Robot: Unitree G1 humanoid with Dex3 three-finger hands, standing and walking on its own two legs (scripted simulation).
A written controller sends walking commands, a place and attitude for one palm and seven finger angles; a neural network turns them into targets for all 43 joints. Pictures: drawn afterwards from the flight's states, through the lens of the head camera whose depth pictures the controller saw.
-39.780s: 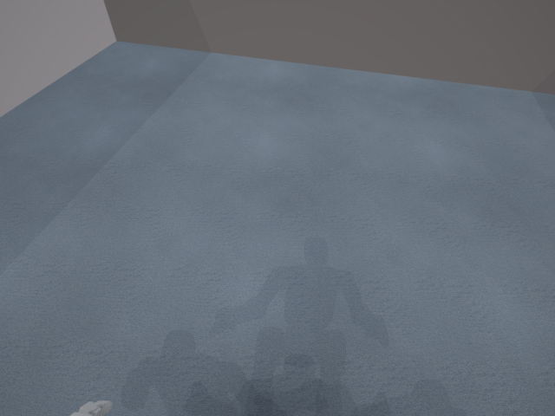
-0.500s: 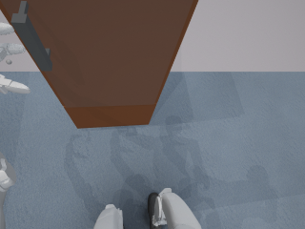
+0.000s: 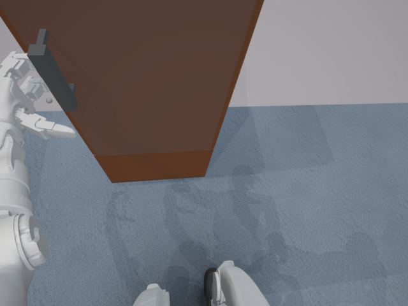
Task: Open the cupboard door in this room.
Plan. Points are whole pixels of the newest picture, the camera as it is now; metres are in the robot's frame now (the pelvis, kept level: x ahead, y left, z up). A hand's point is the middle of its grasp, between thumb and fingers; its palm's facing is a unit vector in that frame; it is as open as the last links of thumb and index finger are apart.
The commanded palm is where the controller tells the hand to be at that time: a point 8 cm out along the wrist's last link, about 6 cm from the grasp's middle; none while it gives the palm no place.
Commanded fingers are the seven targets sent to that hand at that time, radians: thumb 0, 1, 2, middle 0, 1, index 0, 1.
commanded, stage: slide the fingers in behind the handle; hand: left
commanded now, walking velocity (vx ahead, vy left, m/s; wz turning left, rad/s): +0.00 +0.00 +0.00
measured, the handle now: (58, 73) +0.54 +0.25 +0.06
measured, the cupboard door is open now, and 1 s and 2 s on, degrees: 0 1 10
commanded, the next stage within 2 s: close the thumb around the handle in 0.72 s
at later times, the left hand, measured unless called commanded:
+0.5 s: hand (66, 100) +0.49 +0.23 +0.05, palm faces +0.02 -1.00 -0.02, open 14.0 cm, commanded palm +0.46 +0.27 +0.06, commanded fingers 0.00 -0.50 0.30 -0.30 -1.20 -0.30 -1.20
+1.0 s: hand (64, 102) +0.48 +0.23 +0.06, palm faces +0.00 -1.00 -0.03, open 13.1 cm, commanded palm +0.46 +0.27 +0.06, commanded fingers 0.00 0.06 0.54 -0.34 -1.26 -0.34 -1.26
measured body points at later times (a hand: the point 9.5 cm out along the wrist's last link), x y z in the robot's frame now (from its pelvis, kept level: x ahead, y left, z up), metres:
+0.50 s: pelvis -0.01 -0.01 -0.01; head +0.14 +0.02 +0.42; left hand +0.48 +0.28 +0.06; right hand +0.02 -0.27 -0.11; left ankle -0.06 +0.07 -0.67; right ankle +0.05 -0.12 -0.67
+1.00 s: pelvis -0.01 +0.00 +0.00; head +0.13 +0.03 +0.42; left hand +0.47 +0.28 +0.06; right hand +0.01 -0.27 -0.11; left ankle -0.06 +0.07 -0.67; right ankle +0.05 -0.12 -0.67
